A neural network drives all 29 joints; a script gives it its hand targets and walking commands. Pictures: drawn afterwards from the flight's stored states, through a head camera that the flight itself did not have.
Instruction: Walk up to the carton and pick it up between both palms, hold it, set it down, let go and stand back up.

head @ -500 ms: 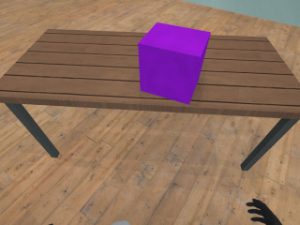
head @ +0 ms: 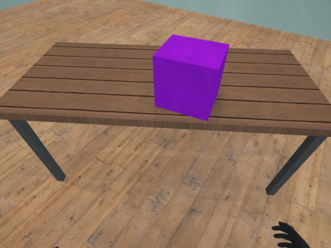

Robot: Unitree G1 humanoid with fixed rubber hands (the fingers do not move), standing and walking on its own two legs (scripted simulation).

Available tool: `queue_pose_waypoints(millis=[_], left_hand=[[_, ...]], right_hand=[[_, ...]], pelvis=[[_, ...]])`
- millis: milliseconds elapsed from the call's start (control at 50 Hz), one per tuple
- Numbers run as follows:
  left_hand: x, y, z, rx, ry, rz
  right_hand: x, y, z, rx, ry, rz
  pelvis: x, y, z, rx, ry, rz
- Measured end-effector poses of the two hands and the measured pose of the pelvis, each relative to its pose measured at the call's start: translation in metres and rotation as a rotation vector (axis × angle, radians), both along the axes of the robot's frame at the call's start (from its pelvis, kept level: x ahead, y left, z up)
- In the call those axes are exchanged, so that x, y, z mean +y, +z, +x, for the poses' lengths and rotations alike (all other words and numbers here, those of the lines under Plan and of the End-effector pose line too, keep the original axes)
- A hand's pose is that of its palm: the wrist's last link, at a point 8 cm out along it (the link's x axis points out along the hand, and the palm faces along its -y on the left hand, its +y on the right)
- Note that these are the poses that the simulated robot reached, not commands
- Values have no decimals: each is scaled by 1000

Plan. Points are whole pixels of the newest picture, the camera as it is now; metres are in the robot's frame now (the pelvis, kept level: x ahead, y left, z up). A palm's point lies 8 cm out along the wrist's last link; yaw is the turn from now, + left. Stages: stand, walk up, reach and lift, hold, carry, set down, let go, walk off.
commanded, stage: walk up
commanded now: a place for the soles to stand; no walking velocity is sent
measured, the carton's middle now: (189, 77) +0.72 -0.08 +0.02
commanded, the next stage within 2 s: none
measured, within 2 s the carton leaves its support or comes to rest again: neither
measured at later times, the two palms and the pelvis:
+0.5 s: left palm (57, 247) +0.14 +0.26 -0.05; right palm (309, 217) +0.21 -0.35 -0.06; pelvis +0.10 -0.05 +0.03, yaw -1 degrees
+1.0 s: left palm (76, 194) +0.28 +0.28 -0.09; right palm (293, 185) +0.30 -0.35 -0.07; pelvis +0.23 -0.05 +0.00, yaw -1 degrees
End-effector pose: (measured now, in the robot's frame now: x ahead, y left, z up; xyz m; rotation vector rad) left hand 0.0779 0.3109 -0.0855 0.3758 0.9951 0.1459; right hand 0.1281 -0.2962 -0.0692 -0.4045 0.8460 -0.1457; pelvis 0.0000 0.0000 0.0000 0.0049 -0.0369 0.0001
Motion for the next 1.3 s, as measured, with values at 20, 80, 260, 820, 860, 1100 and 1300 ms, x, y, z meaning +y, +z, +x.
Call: queue_pose_waypoints(millis=[20,80,260,820,860,1100,1300], left_hand=[[0,2,2,0,-6,3],[0,8,11,9,-32,29],[-38,22,33,-19,-34,73],[-17,-5,175,61,-17,-27],[-17,-4,183,68,-25,-19],[-60,-6,216,126,-5,69],[-88,8,228,132,26,75]], right_hand=[[-2,-1,-3,9,-1,1],[-14,-6,-14,42,-17,3],[-57,-17,-2,88,-35,30],[-25,10,152,85,-35,-15],[-31,11,150,102,-46,-20],[-75,-32,220,61,-42,41],[-85,-40,222,157,-62,76]], pelvis=[[-2,0,2,1,-1,1],[-12,0,6,0,-12,5],[-55,2,35,-11,-14,18],[-17,10,198,-31,-19,-6],[-21,10,207,-41,-20,-1],[-72,-13,244,-41,-31,40],[-87,0,248,21,-19,45]])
